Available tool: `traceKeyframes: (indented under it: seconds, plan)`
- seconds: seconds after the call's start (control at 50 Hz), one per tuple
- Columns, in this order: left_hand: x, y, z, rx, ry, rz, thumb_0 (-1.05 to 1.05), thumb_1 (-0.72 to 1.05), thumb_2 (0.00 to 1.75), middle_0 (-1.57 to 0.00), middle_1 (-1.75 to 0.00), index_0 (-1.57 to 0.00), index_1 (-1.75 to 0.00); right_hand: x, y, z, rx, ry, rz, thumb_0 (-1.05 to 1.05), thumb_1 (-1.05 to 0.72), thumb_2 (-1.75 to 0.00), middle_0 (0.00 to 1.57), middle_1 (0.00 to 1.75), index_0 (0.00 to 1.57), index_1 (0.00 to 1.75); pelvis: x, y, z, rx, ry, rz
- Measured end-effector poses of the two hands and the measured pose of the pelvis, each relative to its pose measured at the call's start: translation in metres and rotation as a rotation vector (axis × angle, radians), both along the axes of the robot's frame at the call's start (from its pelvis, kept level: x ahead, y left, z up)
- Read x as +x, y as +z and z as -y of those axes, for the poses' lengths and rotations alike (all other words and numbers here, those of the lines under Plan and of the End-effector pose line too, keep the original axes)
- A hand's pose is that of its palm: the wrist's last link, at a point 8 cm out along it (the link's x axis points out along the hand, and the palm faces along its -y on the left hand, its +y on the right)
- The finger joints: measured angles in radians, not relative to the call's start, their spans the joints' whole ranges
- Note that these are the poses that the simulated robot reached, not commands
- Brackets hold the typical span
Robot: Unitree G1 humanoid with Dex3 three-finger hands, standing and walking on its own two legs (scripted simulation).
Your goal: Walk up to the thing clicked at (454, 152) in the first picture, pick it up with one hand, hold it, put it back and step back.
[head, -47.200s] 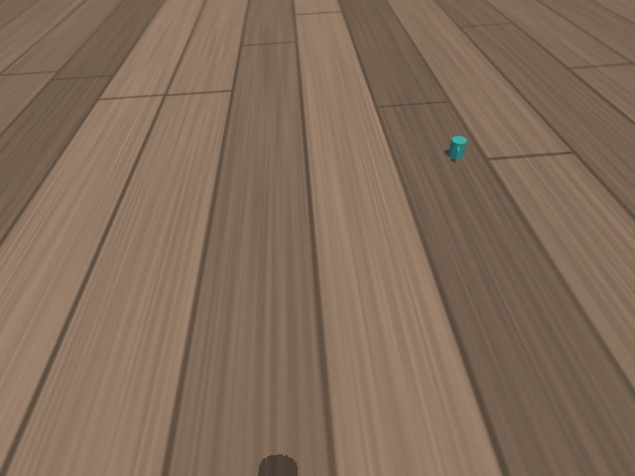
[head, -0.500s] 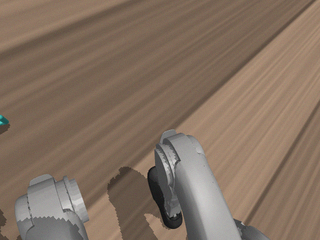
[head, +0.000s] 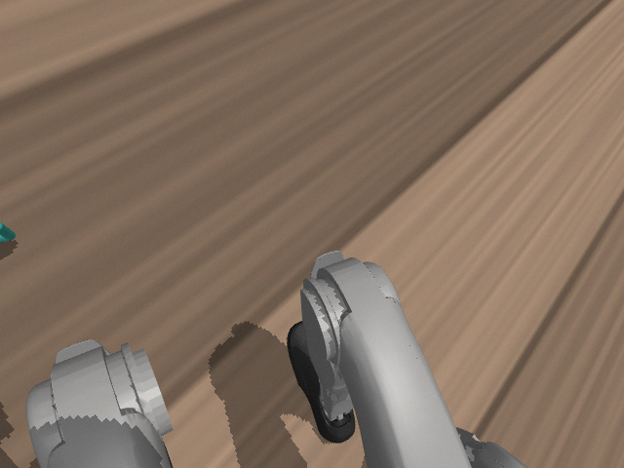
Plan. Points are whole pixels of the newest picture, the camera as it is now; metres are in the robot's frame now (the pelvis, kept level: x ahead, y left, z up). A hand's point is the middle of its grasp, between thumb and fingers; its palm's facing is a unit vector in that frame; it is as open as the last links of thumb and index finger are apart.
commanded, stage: close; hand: left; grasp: from above
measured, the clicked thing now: out of the picture +0.46 +0.30 -0.26
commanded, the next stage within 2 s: settle in 0.52 s
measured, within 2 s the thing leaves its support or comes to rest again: leaves its support in 1.04 s
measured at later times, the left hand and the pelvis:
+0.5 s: hand out of the picture +0.44 +0.33 -0.22, palm faces -0.45 -0.13 -0.88, open 11.3 cm; pelvis +0.00 +0.00 +0.00, yaw +0 degrees
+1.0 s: hand out of the picture +0.46 +0.34 -0.21, palm faces -0.39 -0.12 -0.91, open 10.5 cm; pelvis +0.00 +0.00 +0.00, yaw +0 degrees
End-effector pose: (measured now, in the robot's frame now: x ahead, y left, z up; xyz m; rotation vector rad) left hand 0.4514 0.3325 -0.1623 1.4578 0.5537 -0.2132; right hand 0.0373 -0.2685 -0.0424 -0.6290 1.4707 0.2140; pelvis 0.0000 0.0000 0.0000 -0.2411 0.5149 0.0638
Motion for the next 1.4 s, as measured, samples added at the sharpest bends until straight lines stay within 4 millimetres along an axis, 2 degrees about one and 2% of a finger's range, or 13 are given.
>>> traceKeyframes:
  seconds: [0.22, 0.56, 0.86, 0.96, 1.04, 1.12, 1.3, 1.4]
  plan:
    - [-0.001, 0.000, -0.001, -0.010, 0.000, 0.007, -0.03, -0.12, 0.59, -0.49, -0.80, -0.50, -0.76, -0.001, 0.000, 0.001, -0.010, 0.013, 0.001, 0.00, -0.90, -0.89, 0.20, 0.30, 0.20, 0.30, -0.002, -0.002, 0.000, -0.003, 0.000, 0.013]
    - [-0.002, 0.000, -0.001, -0.003, -0.005, 0.010, -0.03, -0.12, 0.60, -0.59, -0.78, -0.51, -0.74, 0.001, 0.002, 0.000, -0.021, 0.016, 0.005, 0.00, -0.90, -0.89, 0.20, 0.30, 0.20, 0.30, -0.002, -0.001, -0.001, -0.006, -0.002, 0.006]
    - [0.001, 0.000, -0.001, 0.006, -0.006, 0.005, -0.03, -0.14, 0.68, -0.70, -0.83, -0.53, -0.79, -0.001, 0.002, 0.000, -0.010, 0.008, 0.004, 0.00, -0.92, -0.90, 0.20, 0.30, 0.20, 0.30, -0.002, 0.000, 0.000, -0.003, 0.001, 0.001]
    - [0.007, 0.002, -0.004, 0.014, 0.008, 0.052, -0.03, -0.11, 0.71, -0.73, -0.84, -0.50, -0.81, -0.001, 0.005, 0.002, -0.017, -0.013, -0.005, 0.00, -0.92, -0.90, 0.20, 0.30, 0.20, 0.30, 0.000, 0.001, 0.000, -0.007, 0.000, -0.013]
    - [0.013, 0.012, -0.008, 0.016, 0.022, 0.099, -0.01, -0.05, 0.70, -0.75, -0.84, -0.51, -0.79, 0.001, 0.006, 0.002, -0.021, -0.049, -0.009, 0.00, -0.92, -0.90, 0.20, 0.30, 0.20, 0.30, 0.003, 0.004, -0.001, -0.011, 0.001, -0.040]
    - [0.012, 0.031, -0.011, 0.025, 0.033, 0.126, 0.02, 0.01, 0.63, -0.77, -0.84, -0.51, -0.72, 0.012, 0.004, 0.003, -0.011, -0.092, 0.006, 0.00, -0.92, -0.90, 0.20, 0.30, 0.20, 0.30, 0.007, 0.010, -0.002, -0.009, 0.010, -0.077]
    - [0.004, 0.081, -0.011, 0.057, 0.009, 0.030, 0.04, 0.09, 0.49, -0.83, -0.78, -0.56, -0.62, 0.053, -0.004, 0.000, 0.050, -0.124, 0.101, 0.00, -0.92, -0.90, 0.20, 0.30, 0.20, 0.30, 0.006, 0.032, -0.003, 0.020, 0.035, -0.105]
    - [-0.001, 0.100, -0.005, 0.033, -0.008, -0.008, 0.04, 0.09, 0.46, -0.86, -0.75, -0.58, -0.59, 0.062, -0.001, 0.000, 0.059, -0.112, 0.141, 0.00, -0.93, -0.90, 0.20, 0.30, 0.20, 0.30, 0.000, 0.040, 0.001, 0.037, 0.042, -0.095]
